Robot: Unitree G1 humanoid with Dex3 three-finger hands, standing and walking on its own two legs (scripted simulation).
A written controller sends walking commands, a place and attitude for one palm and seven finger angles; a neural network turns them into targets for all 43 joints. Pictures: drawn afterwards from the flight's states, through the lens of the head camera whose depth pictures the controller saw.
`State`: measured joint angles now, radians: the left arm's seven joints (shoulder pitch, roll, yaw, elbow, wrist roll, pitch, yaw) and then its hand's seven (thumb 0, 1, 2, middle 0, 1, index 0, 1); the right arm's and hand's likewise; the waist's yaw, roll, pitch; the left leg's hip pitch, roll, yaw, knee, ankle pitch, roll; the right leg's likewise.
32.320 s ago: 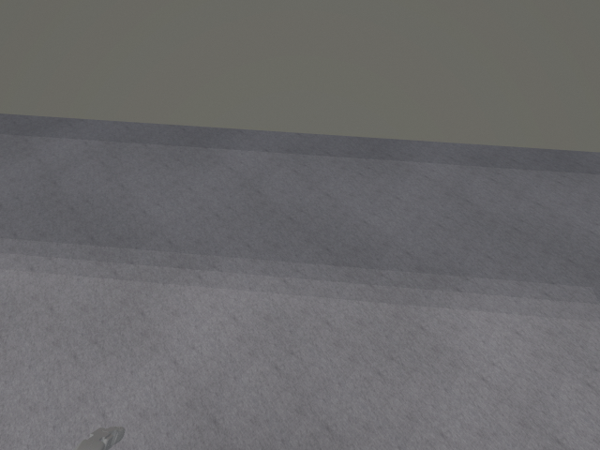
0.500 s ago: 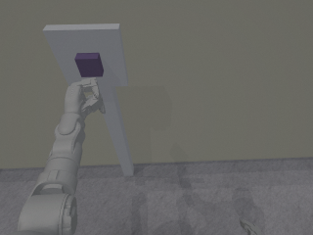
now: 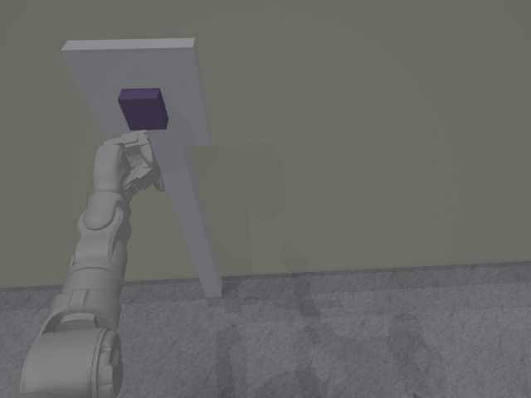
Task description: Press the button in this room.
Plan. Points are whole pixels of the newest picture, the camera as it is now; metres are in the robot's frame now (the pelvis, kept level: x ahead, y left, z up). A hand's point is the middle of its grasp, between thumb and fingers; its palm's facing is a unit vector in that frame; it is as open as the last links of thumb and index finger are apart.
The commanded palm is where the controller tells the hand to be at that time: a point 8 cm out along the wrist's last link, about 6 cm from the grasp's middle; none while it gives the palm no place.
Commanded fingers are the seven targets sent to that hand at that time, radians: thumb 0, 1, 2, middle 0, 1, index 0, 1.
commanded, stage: press the button with the knuckle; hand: left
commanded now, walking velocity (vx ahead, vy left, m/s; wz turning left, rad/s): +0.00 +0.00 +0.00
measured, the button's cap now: (145, 108) +0.53 +0.21 +0.15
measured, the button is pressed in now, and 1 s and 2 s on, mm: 0 11 0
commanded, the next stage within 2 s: hold the button down briefly in 0.96 s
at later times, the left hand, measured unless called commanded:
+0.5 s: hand (163, 149) +0.47 +0.17 +0.12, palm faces +0.07 -1.00 +0.00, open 3.1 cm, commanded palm +0.44 +0.22 +0.12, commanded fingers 0.00 0.90 0.90 -1.30 -1.50 -1.30 -1.50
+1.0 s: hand (164, 143) +0.48 +0.17 +0.12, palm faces +0.10 -1.00 -0.02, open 3.1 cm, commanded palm +0.48 +0.22 +0.12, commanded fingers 0.00 0.90 0.90 -1.30 -1.50 -1.30 -1.50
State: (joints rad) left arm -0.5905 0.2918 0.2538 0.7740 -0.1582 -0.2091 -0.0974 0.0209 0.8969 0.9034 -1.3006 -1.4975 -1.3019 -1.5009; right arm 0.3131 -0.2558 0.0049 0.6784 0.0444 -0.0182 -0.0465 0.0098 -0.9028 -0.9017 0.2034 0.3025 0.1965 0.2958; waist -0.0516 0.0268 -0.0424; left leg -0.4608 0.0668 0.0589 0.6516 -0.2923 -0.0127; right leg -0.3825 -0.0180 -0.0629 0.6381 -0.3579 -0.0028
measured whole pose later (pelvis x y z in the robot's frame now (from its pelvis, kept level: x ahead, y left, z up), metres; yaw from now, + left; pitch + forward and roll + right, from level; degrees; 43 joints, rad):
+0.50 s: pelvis +0.01 +0.00 +0.00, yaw -1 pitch +9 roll -1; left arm -0.75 0.34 0.32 0.98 -0.13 -0.26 -0.12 0.02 0.88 0.91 -1.30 -1.50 -1.30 -1.50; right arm 0.37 -0.25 0.00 0.68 0.03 0.01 -0.03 0.01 -0.90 -0.90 0.20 0.30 0.20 0.30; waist -0.09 0.03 -0.07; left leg -0.53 0.07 0.07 0.69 -0.31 -0.01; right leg -0.46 -0.01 -0.05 0.67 -0.37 0.00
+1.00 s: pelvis -0.01 +0.00 -0.01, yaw +0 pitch +11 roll -1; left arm -0.95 0.42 0.31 1.21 -0.10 -0.30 -0.09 0.02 0.85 0.94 -1.30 -1.50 -1.32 -1.50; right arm 0.38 -0.27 0.01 0.73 0.01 -0.02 -0.03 0.01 -0.90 -0.90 0.20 0.30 0.20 0.30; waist -0.13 0.03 -0.05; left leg -0.64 0.07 0.03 0.74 -0.29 -0.01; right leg -0.55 -0.01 -0.08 0.71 -0.36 0.00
